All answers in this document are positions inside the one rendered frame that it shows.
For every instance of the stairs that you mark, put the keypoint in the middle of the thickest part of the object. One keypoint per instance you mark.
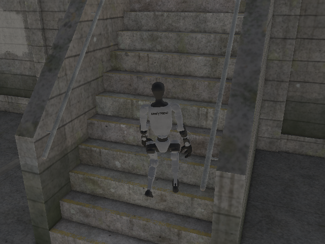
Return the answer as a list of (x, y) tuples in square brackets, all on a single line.
[(182, 44)]

